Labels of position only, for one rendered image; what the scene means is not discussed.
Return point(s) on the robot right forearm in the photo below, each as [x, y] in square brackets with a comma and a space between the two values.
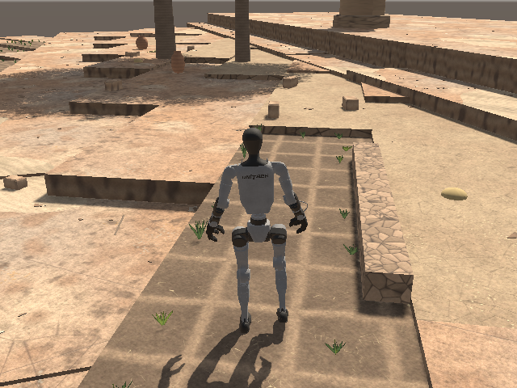
[297, 210]

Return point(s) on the left robot hand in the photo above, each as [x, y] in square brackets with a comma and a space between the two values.
[211, 230]

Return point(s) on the right robot hand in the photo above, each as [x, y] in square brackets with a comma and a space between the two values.
[296, 222]

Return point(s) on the right robot foot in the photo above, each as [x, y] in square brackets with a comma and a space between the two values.
[282, 316]

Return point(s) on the robot left forearm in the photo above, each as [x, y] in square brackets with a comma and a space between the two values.
[216, 215]

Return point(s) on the right robot upper arm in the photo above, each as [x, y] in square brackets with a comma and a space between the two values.
[286, 184]

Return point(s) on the left robot upper arm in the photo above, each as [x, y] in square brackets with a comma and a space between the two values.
[226, 183]

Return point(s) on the robot right thigh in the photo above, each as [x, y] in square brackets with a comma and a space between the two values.
[278, 236]

